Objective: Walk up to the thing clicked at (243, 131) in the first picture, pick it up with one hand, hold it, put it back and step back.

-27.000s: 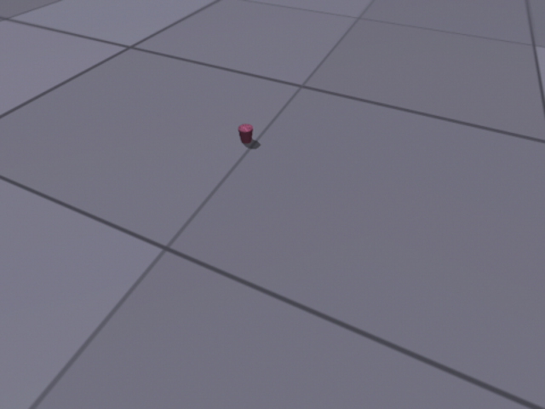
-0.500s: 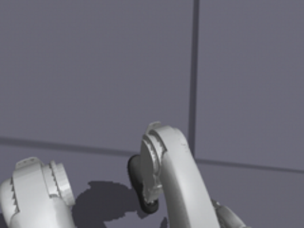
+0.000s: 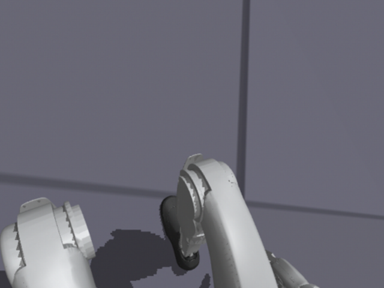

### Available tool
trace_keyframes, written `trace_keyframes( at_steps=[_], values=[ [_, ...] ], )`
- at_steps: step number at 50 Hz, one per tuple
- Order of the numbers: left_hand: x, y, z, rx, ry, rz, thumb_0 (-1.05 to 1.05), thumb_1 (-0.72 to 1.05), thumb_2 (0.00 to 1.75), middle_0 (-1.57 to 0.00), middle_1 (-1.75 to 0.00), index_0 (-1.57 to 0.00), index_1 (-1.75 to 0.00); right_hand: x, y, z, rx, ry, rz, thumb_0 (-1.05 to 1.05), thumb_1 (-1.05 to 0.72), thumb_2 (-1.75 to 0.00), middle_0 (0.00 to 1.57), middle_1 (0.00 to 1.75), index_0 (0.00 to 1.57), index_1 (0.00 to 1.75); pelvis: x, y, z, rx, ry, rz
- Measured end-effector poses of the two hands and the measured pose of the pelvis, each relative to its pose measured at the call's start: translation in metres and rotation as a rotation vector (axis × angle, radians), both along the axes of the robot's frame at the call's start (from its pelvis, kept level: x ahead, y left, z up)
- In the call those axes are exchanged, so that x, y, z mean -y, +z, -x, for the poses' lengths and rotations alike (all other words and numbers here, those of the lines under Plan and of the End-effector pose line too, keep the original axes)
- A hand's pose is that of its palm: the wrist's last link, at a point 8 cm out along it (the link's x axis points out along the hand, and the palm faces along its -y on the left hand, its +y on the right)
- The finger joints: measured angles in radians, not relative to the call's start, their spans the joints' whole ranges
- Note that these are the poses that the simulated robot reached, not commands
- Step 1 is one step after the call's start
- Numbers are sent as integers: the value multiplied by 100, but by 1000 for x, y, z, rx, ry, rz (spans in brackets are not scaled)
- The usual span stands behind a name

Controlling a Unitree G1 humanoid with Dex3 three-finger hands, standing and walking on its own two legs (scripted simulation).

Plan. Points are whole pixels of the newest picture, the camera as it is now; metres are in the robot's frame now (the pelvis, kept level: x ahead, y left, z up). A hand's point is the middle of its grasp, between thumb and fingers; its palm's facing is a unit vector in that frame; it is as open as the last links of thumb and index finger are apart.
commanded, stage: open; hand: left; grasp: from above
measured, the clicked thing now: out of the picture +0.45 +0.39 -0.26
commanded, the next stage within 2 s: withdraw in 0.12 s
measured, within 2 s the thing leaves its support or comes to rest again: neither
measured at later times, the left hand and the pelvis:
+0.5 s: hand out of the picture +0.45 +0.42 -0.17, palm faces -0.36 -0.12 -0.92, open 13.8 cm; pelvis +0.00 +0.00 +0.01, yaw +0 degrees
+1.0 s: hand out of the picture +0.44 +0.40 -0.06, palm faces -0.47 -0.14 -0.87, open 13.9 cm; pelvis -0.01 +0.00 +0.06, yaw +5 degrees
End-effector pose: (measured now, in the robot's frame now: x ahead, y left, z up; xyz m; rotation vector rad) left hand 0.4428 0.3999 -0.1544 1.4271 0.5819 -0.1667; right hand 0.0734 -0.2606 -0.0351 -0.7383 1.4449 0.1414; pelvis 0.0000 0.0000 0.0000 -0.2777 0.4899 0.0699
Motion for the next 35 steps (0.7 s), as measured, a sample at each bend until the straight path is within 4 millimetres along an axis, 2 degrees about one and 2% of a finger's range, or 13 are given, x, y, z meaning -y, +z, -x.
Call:
trace_keyframes(
  at_steps=[15, 20, 25, 30, 35],
  values=[
    [-2, 0, -2, 7, 6, -4, 0, -39, 104, -11, -124, -15, -119, -2, 0, -1, 0, -2, -2, 0, -90, -90, 21, 30, 20, 30, -1, 1, -1, -7, 0, 2],
    [-8, 11, -7, 43, 16, -18, 0, -46, 101, -10, -115, -12, -112, -1, 0, -3, 2, -5, -4, 0, -90, -90, 21, 30, 20, 30, 0, 1, -1, -14, 2, 3],
    [-21, 39, -12, 86, 34, -57, 0, -51, 100, -9, -110, -11, -108, -1, -1, -10, 24, -33, -15, 0, -91, -90, 21, 30, 20, 30, -1, 5, -3, -39, 9, 4],
    [-33, 88, -13, 101, 49, -99, 0, -52, 100, -9, -106, -10, -105, -2, -1, -23, 59, -79, -39, 0, -91, -90, 21, 30, 20, 30, -2, 17, -3, -73, 26, -5],
    [-36, 134, -7, 42, 55, -102, 0, -52, 100, -9, -104, -9, -103, -5, 6, -34, 89, -115, -56, 0, -91, -90, 21, 30, 20, 30, -4, 39, 2, -92, 43, -20]
  ],
)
